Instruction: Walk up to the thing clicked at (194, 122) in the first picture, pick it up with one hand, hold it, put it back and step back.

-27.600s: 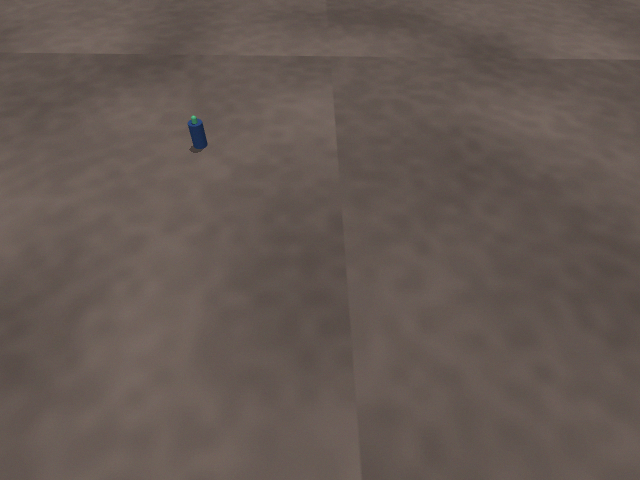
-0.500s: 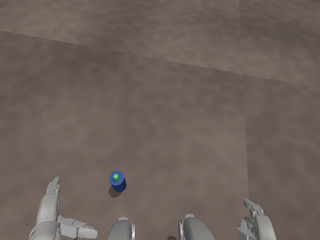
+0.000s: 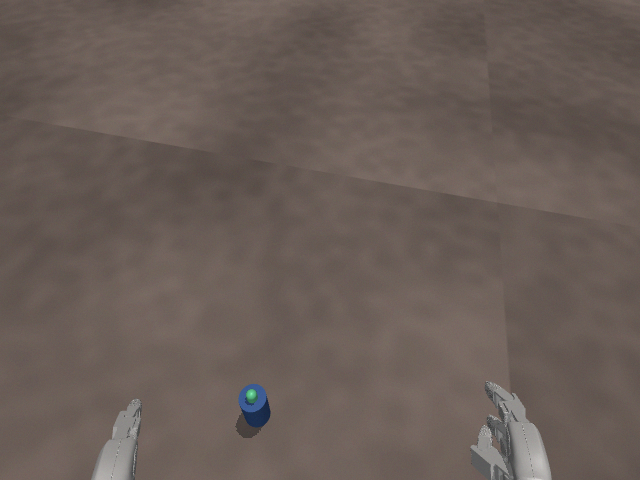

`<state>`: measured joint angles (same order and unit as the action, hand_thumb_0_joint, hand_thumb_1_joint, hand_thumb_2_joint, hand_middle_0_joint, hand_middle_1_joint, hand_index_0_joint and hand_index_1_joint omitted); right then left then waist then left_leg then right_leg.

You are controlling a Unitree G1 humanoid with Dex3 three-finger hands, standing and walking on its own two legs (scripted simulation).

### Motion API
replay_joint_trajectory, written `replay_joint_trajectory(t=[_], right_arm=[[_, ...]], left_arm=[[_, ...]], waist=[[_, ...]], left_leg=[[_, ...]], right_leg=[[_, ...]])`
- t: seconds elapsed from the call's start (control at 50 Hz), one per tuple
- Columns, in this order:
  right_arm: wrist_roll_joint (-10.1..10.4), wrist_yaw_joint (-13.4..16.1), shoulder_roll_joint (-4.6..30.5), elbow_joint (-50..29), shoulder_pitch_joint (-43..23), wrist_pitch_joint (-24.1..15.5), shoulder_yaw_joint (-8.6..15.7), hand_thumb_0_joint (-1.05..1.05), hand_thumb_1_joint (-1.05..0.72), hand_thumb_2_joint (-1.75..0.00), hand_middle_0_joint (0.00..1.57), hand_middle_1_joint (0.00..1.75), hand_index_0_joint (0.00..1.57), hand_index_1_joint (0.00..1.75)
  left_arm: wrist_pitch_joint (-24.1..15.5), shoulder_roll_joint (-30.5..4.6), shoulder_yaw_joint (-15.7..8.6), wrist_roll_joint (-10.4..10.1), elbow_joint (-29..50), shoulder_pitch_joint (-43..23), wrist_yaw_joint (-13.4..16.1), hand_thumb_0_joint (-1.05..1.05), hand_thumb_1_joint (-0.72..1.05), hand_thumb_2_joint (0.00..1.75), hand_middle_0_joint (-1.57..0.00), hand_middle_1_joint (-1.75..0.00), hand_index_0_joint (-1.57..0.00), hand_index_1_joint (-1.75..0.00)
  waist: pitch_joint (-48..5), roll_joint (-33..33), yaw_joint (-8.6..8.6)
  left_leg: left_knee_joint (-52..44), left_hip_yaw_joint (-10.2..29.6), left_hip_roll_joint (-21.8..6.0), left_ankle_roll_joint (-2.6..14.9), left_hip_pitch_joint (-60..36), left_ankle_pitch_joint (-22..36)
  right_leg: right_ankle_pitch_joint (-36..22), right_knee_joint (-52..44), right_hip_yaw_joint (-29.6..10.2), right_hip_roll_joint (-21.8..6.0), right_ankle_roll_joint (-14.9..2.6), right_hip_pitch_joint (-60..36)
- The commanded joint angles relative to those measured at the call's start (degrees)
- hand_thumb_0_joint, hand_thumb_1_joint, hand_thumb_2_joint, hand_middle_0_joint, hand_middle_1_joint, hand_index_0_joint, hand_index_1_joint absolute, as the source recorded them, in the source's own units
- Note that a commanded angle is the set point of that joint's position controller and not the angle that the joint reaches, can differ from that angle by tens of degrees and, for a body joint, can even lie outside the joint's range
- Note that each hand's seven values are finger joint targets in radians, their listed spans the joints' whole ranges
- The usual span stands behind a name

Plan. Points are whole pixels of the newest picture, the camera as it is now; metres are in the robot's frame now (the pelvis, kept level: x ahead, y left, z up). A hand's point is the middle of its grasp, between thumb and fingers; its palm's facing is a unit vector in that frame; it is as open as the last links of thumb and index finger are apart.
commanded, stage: home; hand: left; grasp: from the side
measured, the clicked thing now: (254, 404) +0.43 +0.17 -0.63
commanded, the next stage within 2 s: stand in 1.40 s
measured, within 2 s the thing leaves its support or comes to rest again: neither
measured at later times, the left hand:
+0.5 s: hand (174, 464) +0.18 +0.18 -0.05, palm faces +0.09 -0.95 -0.29, open 17.7 cm
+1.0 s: hand (176, 462) +0.18 +0.18 -0.05, palm faces +0.10 -0.95 -0.28, open 17.7 cm
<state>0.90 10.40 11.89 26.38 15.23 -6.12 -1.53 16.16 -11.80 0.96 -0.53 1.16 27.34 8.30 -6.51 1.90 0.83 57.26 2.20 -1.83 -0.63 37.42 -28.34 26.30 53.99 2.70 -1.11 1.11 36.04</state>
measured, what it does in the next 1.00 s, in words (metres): stands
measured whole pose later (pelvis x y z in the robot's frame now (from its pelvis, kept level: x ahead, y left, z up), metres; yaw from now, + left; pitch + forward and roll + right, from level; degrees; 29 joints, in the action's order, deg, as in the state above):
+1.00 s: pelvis +0.01 +0.00 +0.00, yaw +0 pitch +8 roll -2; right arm 0.5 10.3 11.7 29.3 16.0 -7.5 -1.1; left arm 15.6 -11.2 0.6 -0.3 -0.2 26.4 7.6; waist -6.4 2.2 1.1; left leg 55.5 2.0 -2.2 -0.9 35.1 -28.3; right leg 26.2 52.4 2.5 -0.7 0.9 34.0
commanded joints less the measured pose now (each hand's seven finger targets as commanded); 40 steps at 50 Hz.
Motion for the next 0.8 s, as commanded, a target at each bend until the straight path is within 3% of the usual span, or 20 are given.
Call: replay_joint_trajectory(t=[0.0, 0.04, 0.06, 0.16, 0.22, 0.26, 0.32, 0.5, 0.52, 0.54, 0.6, 0.62, 0.7, 0.78], right_arm=[[-0.2, 0.6, 6.9, -7.9, -3.0, -3.7, 2.9, 0.0, -0.9, -0.9, 0.2, 0.3, 0.2, 0.3], [-0.4, 0.6, 6.6, -7.6, -2.8, -3.8, 2.8, 0.0, -0.9, -0.9, 0.2, 0.3, 0.2, 0.3], [-0.3, 0.5, 7.0, -7.6, -3.1, -3.8, 2.9, 0.0, -0.9, -0.9, 0.2, 0.3, 0.2, 0.3], [-0.3, 0.3, 6.7, -7.3, -3.0, -3.5, 2.9, 0.0, -0.9, -0.9, 0.2, 0.3, 0.2, 0.3], [-0.3, 0.1, 6.8, -7.3, -3.4, -3.7, 3.0, 0.0, -0.9, -0.9, 0.2, 0.3, 0.2, 0.3], [-0.3, 0.3, 6.8, -7.3, -3.1, -3.7, 3.2, 0.0, -0.9, -0.9, 0.2, 0.3, 0.2, 0.3], [-0.3, 0.2, 6.9, -6.9, -2.5, -3.8, 3.3, 0.0, -0.9, -0.9, 0.2, 0.3, 0.2, 0.3], [-0.3, 0.0, 7.1, -6.3, -3.1, -4.1, 3.2, 0.0, -0.9, -0.9, 0.2, 0.3, 0.2, 0.3], [-0.4, 0.0, 6.9, -6.5, -2.8, -4.2, 3.2, 0.0, -0.9, -0.9, 0.2, 0.3, 0.2, 0.3], [-0.4, 0.1, 7.0, -6.4, -3.0, -4.2, 3.3, 0.0, -0.9, -0.9, 0.2, 0.3, 0.2, 0.3], [-0.4, 0.1, 6.8, -6.6, -2.7, -4.2, 3.3, 0.0, -0.9, -0.9, 0.2, 0.3, 0.2, 0.3], [-0.4, 0.1, 6.6, -6.5, -3.0, -4.1, 3.0, 0.0, -0.9, -0.9, 0.2, 0.3, 0.2, 0.3], [-0.5, 0.2, 6.7, -6.1, -2.7, -4.2, 3.2, 0.0, -0.9, -0.9, 0.2, 0.3, 0.2, 0.3], [-0.5, 0.3, 6.7, -6.2, -2.9, -4.3, 3.2, 0.0, -0.9, -0.9, 0.2, 0.3, 0.2, 0.3]], left_arm=[[-3.8, -5.8, -3.2, 0.6, 13.1, -3.9, 1.0, 0.0, -0.6, 0.03, -0.04, -0.04, -0.04, -0.05], [-3.5, -6.1, -4.1, 0.6, 11.4, -1.0, 1.0, 0.0, -0.59, 0.03, -0.04, -0.05, -0.04, -0.05], [-3.5, -5.6, -3.2, 0.5, 11.2, -2.2, 1.0, 0.0, -0.57, 0.04, -0.05, -0.05, -0.05, -0.05], [-3.7, -4.9, -3.5, 0.6, 8.5, 0.7, 0.7, 0.0, -0.61, 0.01, -0.04, -0.04, -0.04, -0.04], [-4.1, -4.8, -3.0, 0.6, 9.2, -1.3, 0.5, 0.0, -0.61, 0.02, -0.04, -0.05, -0.04, -0.05], [-4.0, -5.7, -4.1, 0.6, 9.1, -1.1, 0.6, 0.0, -0.6, 0.03, -0.04, -0.05, -0.04, -0.05], [-4.1, -5.6, -3.7, 0.7, 10.6, -1.8, 0.5, 0.0, -0.61, 0.02, -0.04, -0.04, -0.04, -0.04], [-4.0, -5.1, -3.5, 0.6, 9.3, -2.3, 0.3, 0.0, -0.6, 0.03, -0.04, -0.05, -0.04, -0.05], [-4.1, -5.5, -3.9, 0.6, 10.4, -1.9, 0.4, 0.0, -0.61, 0.02, -0.04, -0.05, -0.04, -0.05], [-3.8, -4.4, -2.9, 0.6, 8.4, -1.4, 0.4, 0.0, -0.61, 0.02, -0.04, -0.05, -0.04, -0.05], [-3.9, -5.4, -4.2, 0.7, 9.2, -1.2, 0.4, 0.0, -0.6, 0.02, -0.04, -0.05, -0.04, -0.05], [-4.0, -4.8, -3.2, 0.7, 8.7, -1.1, 0.3, 0.0, -0.61, 0.02, -0.04, -0.04, -0.04, -0.04], [-4.0, -5.7, -4.3, 0.7, 9.5, -2.4, 0.3, 0.0, -0.59, 0.03, -0.04, -0.05, -0.04, -0.05], [-3.9, -5.2, -3.7, 0.7, 9.7, -2.0, 0.2, 0.0, -0.61, 0.02, -0.04, -0.05, -0.04, -0.05]], waist=[[-5.6, 2.2, 0.87], [-6.7, 1.6, 0.58], [-5.4, 0.9, 0.9], [-4.4, -0.9, 0.1], [-4.1, -1.1, 0.6], [-5.6, -1.2, 0.43], [-6.7, 0.7, 0.54], [-4.0, 0.3, 0.61], [-5.8, 0.9, 0.17], [-4.6, -0.4, 0.71], [-5.5, -1.0, 0.34], [-4.4, -0.8, 0.5], [-5.7, -0.6, 0.56], [-5.9, 0.3, 0.47]], left_leg=[[-11.3, -1.2, 1.1, 0.42, -5.7, 10.3], [-10.6, -1.2, 1.3, 0.46, -5.8, 12.7], [-10.8, -1.3, 1.4, 0.53, -5.3, 12.1], [-10.6, -1.4, 1.2, 0.57, -4.6, 13.6], [-10.5, -1.7, 1.4, 0.66, -4.4, 12.8], [-9.9, -2.1, 1.6, 0.77, -4.8, 13.9], [-10.5, -1.6, 1.1, 0.36, -6.4, 16.2], [-11.8, -1.1, 1.1, 0.46, -5.5, 12.2], [-11.4, -1.2, 1.0, 0.39, -6.1, 13.9], [-11.5, -1.2, 1.0, 0.46, -5.7, 13.6], [-11.0, -1.4, 1.1, 0.52, -6.0, 14.1], [-10.7, -1.8, 1.3, 0.64, -5.5, 13.5], [-10.4, -1.8, 1.2, 0.62, -6.2, 15.2], [-10.7, -1.9, 1.2, 0.56, -6.6, 14.9]], right_leg=[[-8.7, -8.7, 1.2, 2.2, -1.44, -4.3], [-10.8, -8.7, 1.3, 2.3, -1.38, -5.4], [-10.3, -9.1, 1.3, 2.3, -1.32, -5.0], [-11.4, -9.2, 1.5, 2.4, -1.33, -5.2], [-11.1, -9.7, 1.2, 2.1, -1.09, -5.2], [-12.5, -10.0, 0.7, 1.9, -0.96, -6.1], [-13.8, -8.5, 1.1, 2.3, -1.42, -6.2], [-10.0, -9.4, 1.4, 2.4, -1.47, -5.1], [-11.5, -9.2, 1.4, 2.4, -1.51, -6.0], [-11.3, -9.2, 1.6, 2.5, -1.37, -5.4], [-11.9, -9.5, 1.4, 2.4, -1.29, -5.9], [-11.8, -10.0, 1.1, 2.1, -1.15, -5.6], [-13.3, -9.7, 1.0, 2.1, -1.16, -6.2], [-13.1, -9.6, 0.9, 2.1, -1.17, -6.0]])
